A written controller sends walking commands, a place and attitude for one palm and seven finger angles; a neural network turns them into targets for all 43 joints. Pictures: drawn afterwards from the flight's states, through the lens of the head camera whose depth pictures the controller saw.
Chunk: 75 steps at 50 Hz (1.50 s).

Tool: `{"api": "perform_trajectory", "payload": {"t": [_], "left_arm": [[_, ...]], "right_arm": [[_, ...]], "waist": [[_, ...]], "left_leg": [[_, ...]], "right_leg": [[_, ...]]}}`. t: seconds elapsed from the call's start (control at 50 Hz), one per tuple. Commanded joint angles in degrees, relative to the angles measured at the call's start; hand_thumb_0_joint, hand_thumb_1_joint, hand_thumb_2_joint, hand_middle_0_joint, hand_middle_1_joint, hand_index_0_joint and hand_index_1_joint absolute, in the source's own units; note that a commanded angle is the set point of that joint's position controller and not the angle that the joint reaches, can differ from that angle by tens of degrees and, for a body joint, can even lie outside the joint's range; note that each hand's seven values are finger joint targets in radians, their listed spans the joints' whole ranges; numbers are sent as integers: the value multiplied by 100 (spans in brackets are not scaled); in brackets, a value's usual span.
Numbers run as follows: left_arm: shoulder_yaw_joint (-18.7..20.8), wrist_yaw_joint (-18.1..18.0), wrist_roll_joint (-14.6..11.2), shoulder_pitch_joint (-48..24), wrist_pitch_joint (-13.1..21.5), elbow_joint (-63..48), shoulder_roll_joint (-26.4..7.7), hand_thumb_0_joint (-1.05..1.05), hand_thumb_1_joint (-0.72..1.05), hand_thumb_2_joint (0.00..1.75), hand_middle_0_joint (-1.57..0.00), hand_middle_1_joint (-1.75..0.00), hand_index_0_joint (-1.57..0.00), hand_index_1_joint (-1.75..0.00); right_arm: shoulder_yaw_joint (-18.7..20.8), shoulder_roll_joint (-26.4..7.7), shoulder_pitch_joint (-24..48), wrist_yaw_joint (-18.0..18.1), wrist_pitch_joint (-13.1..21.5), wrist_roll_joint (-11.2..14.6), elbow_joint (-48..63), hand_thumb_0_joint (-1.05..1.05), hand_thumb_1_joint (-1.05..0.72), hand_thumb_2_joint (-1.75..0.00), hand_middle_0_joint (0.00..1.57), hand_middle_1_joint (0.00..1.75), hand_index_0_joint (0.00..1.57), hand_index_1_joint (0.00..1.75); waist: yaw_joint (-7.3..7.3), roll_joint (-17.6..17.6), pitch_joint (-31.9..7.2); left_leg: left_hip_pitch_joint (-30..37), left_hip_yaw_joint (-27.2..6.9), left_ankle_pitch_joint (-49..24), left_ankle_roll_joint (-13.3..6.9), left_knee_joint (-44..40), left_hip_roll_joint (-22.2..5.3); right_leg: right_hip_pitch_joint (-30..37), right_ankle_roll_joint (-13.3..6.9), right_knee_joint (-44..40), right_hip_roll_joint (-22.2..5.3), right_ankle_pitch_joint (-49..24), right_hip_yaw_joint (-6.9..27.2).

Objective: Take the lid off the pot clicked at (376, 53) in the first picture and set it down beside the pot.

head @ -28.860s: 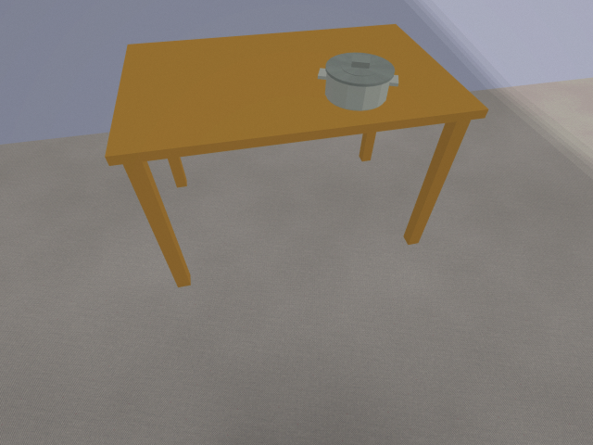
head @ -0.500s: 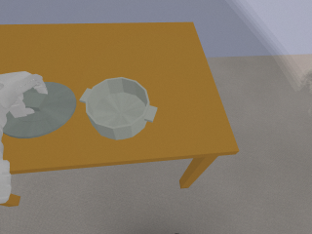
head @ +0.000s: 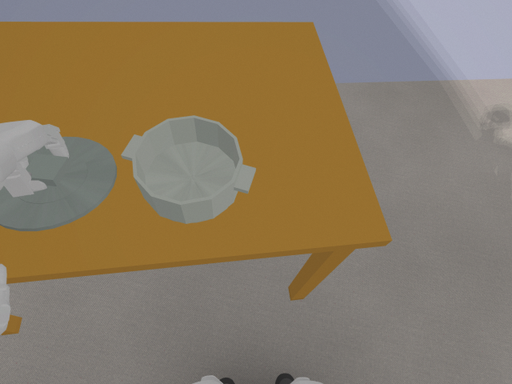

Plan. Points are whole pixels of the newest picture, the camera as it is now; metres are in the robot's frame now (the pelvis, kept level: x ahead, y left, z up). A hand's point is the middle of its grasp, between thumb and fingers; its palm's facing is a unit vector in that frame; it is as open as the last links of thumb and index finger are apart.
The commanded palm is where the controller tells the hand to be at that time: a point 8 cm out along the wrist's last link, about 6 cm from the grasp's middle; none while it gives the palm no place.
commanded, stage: lower the lid onto the table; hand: left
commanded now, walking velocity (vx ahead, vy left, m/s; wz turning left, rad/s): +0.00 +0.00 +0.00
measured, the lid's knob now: (46, 169) +0.46 +0.34 +0.00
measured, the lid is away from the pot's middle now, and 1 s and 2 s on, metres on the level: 0.23 0.23 0.24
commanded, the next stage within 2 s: open the fingers wide in 0.74 s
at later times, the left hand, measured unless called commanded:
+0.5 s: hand (42, 183) +0.43 +0.34 +0.00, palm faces -0.50 -0.12 -0.86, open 8.6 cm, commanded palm +0.48 +0.34 +0.06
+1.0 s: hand (44, 186) +0.43 +0.35 -0.02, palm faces -0.47 -0.13 -0.87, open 8.7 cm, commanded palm +0.46 +0.33 +0.03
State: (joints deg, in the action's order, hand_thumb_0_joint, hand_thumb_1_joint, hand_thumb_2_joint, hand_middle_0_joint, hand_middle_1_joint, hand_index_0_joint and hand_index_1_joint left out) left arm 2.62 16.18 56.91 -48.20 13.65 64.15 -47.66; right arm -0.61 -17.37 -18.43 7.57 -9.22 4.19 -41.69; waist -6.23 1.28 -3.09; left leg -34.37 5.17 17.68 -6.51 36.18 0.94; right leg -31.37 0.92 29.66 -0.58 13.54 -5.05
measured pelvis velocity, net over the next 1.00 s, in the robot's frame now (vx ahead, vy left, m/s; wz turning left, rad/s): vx -0.01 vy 0.01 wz -0.03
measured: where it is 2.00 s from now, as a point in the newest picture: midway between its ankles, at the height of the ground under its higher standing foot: outside the picture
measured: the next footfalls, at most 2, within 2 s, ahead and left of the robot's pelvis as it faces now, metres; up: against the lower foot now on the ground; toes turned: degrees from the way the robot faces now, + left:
none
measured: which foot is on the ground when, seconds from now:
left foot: down 0.00-1.00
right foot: down 0.00-1.00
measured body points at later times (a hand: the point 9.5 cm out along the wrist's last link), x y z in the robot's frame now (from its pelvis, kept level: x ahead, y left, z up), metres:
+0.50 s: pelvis -0.01 +0.00 -0.01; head +0.11 +0.03 +0.42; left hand +0.45 +0.34 +0.05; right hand -0.01 -0.29 -0.12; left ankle -0.01 +0.04 -0.72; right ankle +0.00 -0.14 -0.72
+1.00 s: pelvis -0.01 +0.01 -0.02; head +0.12 +0.04 +0.41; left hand +0.45 +0.35 +0.03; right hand -0.03 -0.28 -0.13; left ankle -0.01 +0.04 -0.72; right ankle +0.00 -0.14 -0.72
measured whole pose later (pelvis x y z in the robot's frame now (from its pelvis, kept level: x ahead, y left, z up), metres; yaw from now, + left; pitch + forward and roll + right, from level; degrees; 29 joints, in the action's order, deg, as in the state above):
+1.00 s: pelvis -0.01 +0.01 -0.02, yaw -2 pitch +21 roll -5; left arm 4.6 10.9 58.2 -48.2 13.5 65.7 -48.1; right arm -0.8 -16.1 -20.0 5.1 -12.8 3.5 -40.2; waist -7.4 2.1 -5.3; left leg -46.8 5.2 22.1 -7.1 47.8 -0.7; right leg -43.3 0.7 39.9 0.3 17.0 -4.9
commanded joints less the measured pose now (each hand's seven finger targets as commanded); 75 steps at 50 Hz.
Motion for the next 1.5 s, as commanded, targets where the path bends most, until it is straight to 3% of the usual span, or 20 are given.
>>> {"api": "perform_trajectory", "payload": {"t": [0.0, 0.1, 0.22, 0.28, 0.36, 0.42, 0.46, 0.54, 0.6, 0.74, 0.8, 0.82, 0.86, 0.98, 1.02, 1.06, 1.22, 1.3, 1.36, 1.48], "left_arm": [[550, -423, -96, -2763, 42, -1314, -2150, 0, 60, 105, -90, -110, -69, -100], [441, -551, -41, -2597, -36, -934, -2040, 0, 60, 105, -90, -110, -69, -100], [637, -658, 62, -2828, 9, -1305, -2289, 0, 60, 105, -90, -110, -69, -100], [441, -678, -3, -2744, -103, -834, -2103, 0, 60, 105, -90, -110, -69, -100], [306, -683, 89, -2989, -77, -997, -2020, 0, 60, 105, -90, -110, -69, -100], [614, -689, 105, -2854, 3, -956, -2430, 0, 60, 105, -90, -110, -69, -100], [380, -695, 79, -2870, -34, -816, -2125, 0, 60, 105, -90, -110, -69, -100], [481, -729, 124, -2910, 10, -904, -2273, 0, 60, 105, -90, -110, -69, -100], [277, -703, 105, -2745, -66, -457, -2063, 0, 60, 105, -90, -110, -69, -100], [456, -645, 214, -2869, 23, -696, -2295, 0, 60, 105, -90, -110, -69, -100], [373, -649, 181, -2716, -34, -462, -2091, 0, 60, 105, -90, -110, -69, -100], [690, -621, 83, -1682, 35, -502, -2041, 0, 60, 105, -90, -110, -69, -100], [751, -625, 72, -1584, 82, -695, -2127, 0, 58, 102, -87, -109, -67, -100], [416, -769, 101, -2047, -90, -582, -1826, 0, 50, 93, -78, -107, -61, -99], [583, -818, 139, -2136, -59, -762, -2053, 0, 47, 90, -75, -106, -59, -99], [475, -852, 151, -2176, -73, -931, -1879, 0, 44, 88, -72, -106, -57, -99], [462, -859, 86, -2149, -116, -670, -1899, 0, 33, 77, -60, -102, -50, -97], [232, -839, 137, -2294, -142, -673, -1694, 0, 27, 73, -54, -100, -46, -96], [310, -831, 159, -2243, -107, -760, -1756, 0, 23, 69, -50, -99, -43, -96], [222, -788, 80, -2436, -173, -713, -1693, 0, 14, 63, -42, -96, -38, -94]], "right_arm": [[365, -1154, -713, 70, 36, -75, 238, 0, -90, -90, 20, 30, 20, 30], [337, -1140, -762, 35, 26, -67, 260, 0, -90, -90, 20, 30, 20, 30], [338, -1145, -794, 29, -5, -116, 295, 0, -90, -90, 20, 30, 20, 30], [310, -1156, -818, 31, -21, -85, 292, 0, -90, -90, 20, 30, 20, 30], [304, -1171, -901, 39, 7, -94, 247, 0, -90, -90, 20, 30, 20, 30], [260, -1183, -924, 75, 11, -97, 302, 0, -90, -90, 20, 30, 20, 30], [268, -1155, -941, 72, 4, -98, 283, 0, -90, -90, 20, 30, 20, 30], [267, -1188, -1029, 74, -9, -119, 259, 0, -90, -90, 20, 30, 20, 30], [233, -1187, -1028, 55, -16, -89, 265, 0, -90, -90, 20, 30, 20, 30], [258, -1204, -1151, 46, -93, -141, 258, 0, -90, -90, 20, 30, 20, 30], [275, -1189, -1143, 9, -129, -141, 260, 0, -90, -90, 20, 30, 20, 30], [327, -1093, -1119, -77, -127, -124, 431, 0, -90, -90, 20, 30, 20, 30], [345, -1109, -1028, -132, -259, -156, 435, 0, -90, -90, 20, 30, 20, 30], [371, -1117, -997, -198, -332, -100, 353, 0, -90, -90, 20, 30, 20, 30], [353, -1129, -954, -192, -321, -94, 373, 0, -90, -90, 20, 30, 20, 30], [380, -1088, -945, -210, -311, -119, 366, 0, -90, -90, 20, 30, 20, 30], [330, -1124, -872, -187, -241, -59, 422, 0, -90, -90, 20, 30, 20, 30], [329, -1128, -865, -177, -190, -55, 434, 0, -90, -90, 20, 30, 20, 30], [336, -1119, -894, -175, -179, -67, 437, 0, -90, -90, 20, 30, 20, 30], [326, -1152, -945, -148, -169, -58, 409, 0, -90, -90, 20, 30, 20, 30]], "waist": [[-45, 1022, -2697], [-74, 925, -2535], [-41, 1329, -2991], [-166, 809, -2633], [-200, 1179, -2707], [-136, 1224, -2871], [-223, 1175, -2708], [-216, 1272, -2844], [-290, 950, -2541], [-247, 1418, -3019], [-284, 1183, -2845], [85, 1265, -3067], [69, 1226, -3250], [-134, 917, -2608], [-43, 1139, -2633], [-56, 1301, -2799], [-95, 801, -2547], [-135, 954, -2407], [-76, 1218, -2608], [-173, 840, -2588]], "left_leg": [[3014, -1012, -3744, 433, -14, -355], [2623, -923, -3276, 381, 67, -306], [2993, -1074, -3777, 508, 207, -366], [2411, -957, -2947, 368, 226, -320], [2565, -1012, -2918, 412, 279, -360], [2436, -1013, -3043, 428, 378, -324], [2373, -1005, -2933, 416, 421, -338], [2393, -1041, -3079, 440, 522, -357], [1873, -927, -2482, 353, 573, -311], [2279, -1060, -3313, 486, 821, -374], [2079, -1065, -3180, 464, 883, -383], [2314, -1094, -3832, 554, 837, -337], [2368, -1071, -4060, 613, 913, -351], [1993, -1074, -3082, 514, 742, -362], [2077, -1130, -3133, 549, 684, -361], [2332, -1135, -3272, 576, 697, -381], [1868, -1057, -2523, 447, 631, -326], [1851, -1068, -2121, 447, 591, -325], [2164, -1186, -2646, 563, 655, -362], [1841, -1125, -2213, 459, 641, -341]], "right_leg": [[-392, -355, -76, 300, -872, 25], [-467, -357, 27, 318, -794, 44], [-680, -383, 168, 320, -739, 26], [-655, -330, 207, 336, -630, 30], [-963, -360, 295, 343, -469, 4], [-850, -377, 392, 345, -556, 22], [-1041, -357, 424, 366, -468, -8], [-1158, -363, 522, 382, -456, -21], [-1188, -349, 567, 404, -353, -16], [-1528, -363, 769, 419, -423, -42], [-1664, -353, 801, 441, -353, -69], [-1389, -408, 845, 449, -558, -119], [-1301, -401, 859, 454, -703, -75], [-1520, -365, 741, 461, -292, -77], [-1537, -405, 766, 424, -254, -67], [-1563, -403, 736, 432, -246, -67], [-1338, -382, 710, 407, -215, -21], [-1531, -395, 702, 402, 23, -41], [-1666, -409, 766, 412, -14, -56], [-1513, -376, 748, 410, -34, -31]]}}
